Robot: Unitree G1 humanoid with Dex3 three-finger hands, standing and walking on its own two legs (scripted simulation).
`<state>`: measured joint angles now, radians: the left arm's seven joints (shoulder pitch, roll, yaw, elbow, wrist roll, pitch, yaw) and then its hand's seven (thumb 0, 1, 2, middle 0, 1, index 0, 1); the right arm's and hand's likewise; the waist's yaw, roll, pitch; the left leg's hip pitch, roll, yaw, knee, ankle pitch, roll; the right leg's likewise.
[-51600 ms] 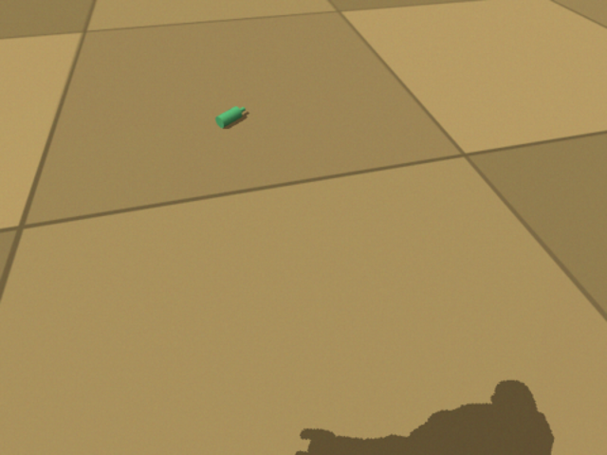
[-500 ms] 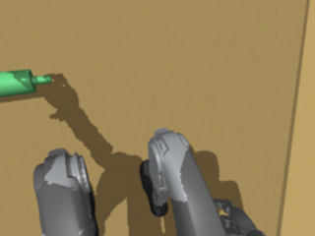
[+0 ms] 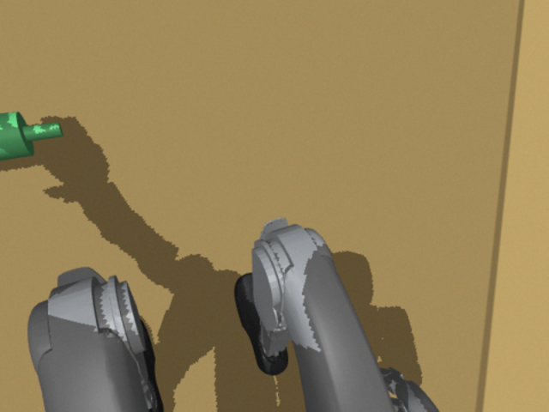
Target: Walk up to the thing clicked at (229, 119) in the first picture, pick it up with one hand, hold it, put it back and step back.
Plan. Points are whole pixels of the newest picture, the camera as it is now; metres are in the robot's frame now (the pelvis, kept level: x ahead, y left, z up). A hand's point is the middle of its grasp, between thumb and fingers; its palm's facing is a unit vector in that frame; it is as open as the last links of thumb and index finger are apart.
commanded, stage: home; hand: left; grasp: from above
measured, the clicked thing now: out of the picture +0.54 +0.31 -0.30
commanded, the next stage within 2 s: none
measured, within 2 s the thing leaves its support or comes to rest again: neither
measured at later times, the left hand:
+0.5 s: hand out of the picture +0.37 +0.33 +0.03, palm faces -0.25 -0.58 -0.77, open 7.9 cm
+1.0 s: hand out of the picture +0.26 +0.24 +0.22, palm faces +0.18 -0.93 -0.31, open 7.4 cm
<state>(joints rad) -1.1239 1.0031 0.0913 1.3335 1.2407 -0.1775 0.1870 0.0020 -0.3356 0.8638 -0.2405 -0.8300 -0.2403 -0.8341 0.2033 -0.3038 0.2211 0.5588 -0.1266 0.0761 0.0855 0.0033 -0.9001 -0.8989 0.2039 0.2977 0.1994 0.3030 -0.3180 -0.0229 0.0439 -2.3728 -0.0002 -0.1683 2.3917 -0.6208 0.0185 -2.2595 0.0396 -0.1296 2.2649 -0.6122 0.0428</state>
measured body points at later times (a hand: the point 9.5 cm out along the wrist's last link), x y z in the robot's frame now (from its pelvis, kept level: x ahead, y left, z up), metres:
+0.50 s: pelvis +0.01 +0.00 +0.14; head +0.20 +0.08 +0.54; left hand +0.38 +0.36 +0.07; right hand +0.18 -0.25 +0.02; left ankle +0.08 +0.12 -0.30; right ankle +0.12 -0.12 -0.30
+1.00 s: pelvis +0.06 +0.00 +0.32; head +0.15 +0.04 +0.76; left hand +0.25 +0.29 +0.25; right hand +0.27 -0.20 +0.23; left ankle +0.08 +0.12 -0.30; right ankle +0.12 -0.12 -0.30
